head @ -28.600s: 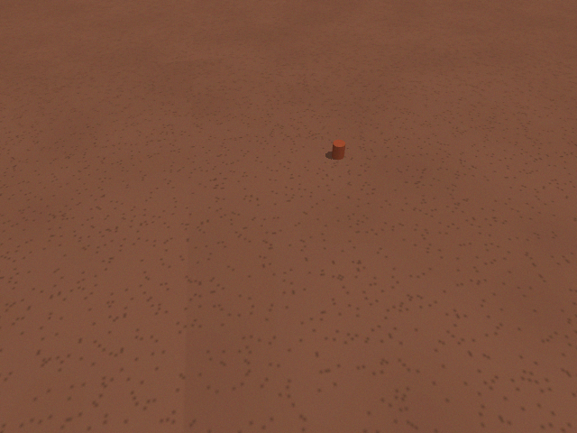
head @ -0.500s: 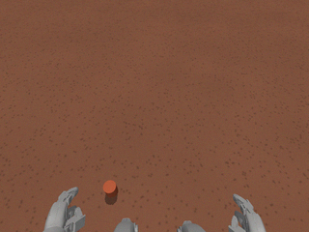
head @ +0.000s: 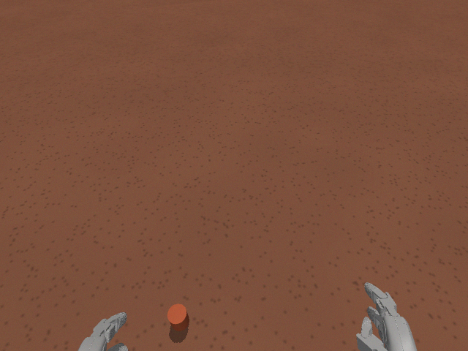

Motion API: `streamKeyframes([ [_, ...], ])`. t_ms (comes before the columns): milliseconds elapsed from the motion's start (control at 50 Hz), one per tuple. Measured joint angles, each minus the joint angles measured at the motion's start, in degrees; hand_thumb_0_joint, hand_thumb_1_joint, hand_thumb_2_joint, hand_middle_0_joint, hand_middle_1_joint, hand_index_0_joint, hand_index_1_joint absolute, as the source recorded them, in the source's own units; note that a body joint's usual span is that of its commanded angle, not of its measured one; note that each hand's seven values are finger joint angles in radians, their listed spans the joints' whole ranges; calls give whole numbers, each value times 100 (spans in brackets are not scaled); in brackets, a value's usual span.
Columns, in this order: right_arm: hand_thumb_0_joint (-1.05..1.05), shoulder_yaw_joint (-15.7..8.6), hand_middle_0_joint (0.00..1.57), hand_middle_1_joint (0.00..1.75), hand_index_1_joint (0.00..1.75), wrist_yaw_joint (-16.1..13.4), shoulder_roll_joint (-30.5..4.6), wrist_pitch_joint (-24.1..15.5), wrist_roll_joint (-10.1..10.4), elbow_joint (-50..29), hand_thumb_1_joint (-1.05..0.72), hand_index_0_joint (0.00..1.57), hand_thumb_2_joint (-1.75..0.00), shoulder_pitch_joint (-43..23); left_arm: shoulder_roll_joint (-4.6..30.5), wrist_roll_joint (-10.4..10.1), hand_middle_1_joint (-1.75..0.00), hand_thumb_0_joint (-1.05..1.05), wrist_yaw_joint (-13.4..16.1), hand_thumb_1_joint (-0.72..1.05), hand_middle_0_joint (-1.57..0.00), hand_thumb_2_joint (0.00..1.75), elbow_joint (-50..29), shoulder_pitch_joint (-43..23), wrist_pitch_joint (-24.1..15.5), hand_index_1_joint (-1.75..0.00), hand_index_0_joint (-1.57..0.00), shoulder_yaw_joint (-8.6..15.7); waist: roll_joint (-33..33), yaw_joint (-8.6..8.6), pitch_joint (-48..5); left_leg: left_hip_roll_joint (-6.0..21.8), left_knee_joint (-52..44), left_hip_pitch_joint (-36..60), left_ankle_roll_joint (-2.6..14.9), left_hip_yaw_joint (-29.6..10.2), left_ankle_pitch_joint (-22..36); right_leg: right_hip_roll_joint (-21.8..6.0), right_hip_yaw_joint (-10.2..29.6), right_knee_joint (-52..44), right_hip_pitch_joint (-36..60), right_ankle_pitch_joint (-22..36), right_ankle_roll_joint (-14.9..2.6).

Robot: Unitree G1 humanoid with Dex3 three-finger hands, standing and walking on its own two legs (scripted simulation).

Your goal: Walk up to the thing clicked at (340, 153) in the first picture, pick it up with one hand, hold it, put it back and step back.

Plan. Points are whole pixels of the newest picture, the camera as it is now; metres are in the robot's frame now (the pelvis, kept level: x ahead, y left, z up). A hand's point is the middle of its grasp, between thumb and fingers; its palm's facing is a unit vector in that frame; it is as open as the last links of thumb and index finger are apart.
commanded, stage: home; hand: left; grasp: from above
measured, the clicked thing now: (178, 317) +0.42 +0.22 -0.67
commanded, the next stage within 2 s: stand in 1.70 s
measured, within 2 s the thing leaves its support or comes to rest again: neither
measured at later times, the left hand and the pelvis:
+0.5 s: hand out of the picture +0.15 +0.18 -0.05, palm faces +0.04 -0.98 -0.20, open 7.4 cm; pelvis -0.01 +0.00 +0.00, yaw +0 degrees
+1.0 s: hand out of the picture +0.16 +0.18 -0.05, palm faces +0.04 -0.98 -0.21, open 7.4 cm; pelvis +0.00 +0.00 +0.00, yaw -1 degrees
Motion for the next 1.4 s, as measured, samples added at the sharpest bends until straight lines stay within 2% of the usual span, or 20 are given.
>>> streamKeyframes([
  [440, 1, 28, 20, 30, 30, -25, 22, -53, 9, 154, -90, 20, -89, 194, 15, -22, -30, 1, 1, 91, -20, 90, 5, -18, -13, -30, -20, 3, 41, -32, 80, 19, 4, -42, 0, 36, 104, 17, 41, 43, -78, 100, -3],
  [740, 1, 13, 20, 30, 30, -57, 12, -110, 22, 136, -90, 20, -89, 119, 21, -25, -30, 1, -4, 91, -20, 90, -68, 5, -8, -30, -20, -16, 24, 7, 57, 26, 42, -96, -15, 45, 69, 22, 51, 110, -150, 55, -17],
  [1400, 1, -30, 20, 30, 30, -16, 33, 13, 11, 115, -90, 20, -89, 135, 16, -27, -30, 1, 12, 91, -20, 90, -74, 32, -34, -30, -20, -9, 25, -13, 18, 24, 62, -68, -8, 55, -46, 20, 62, 101, -111, -43, -7],
])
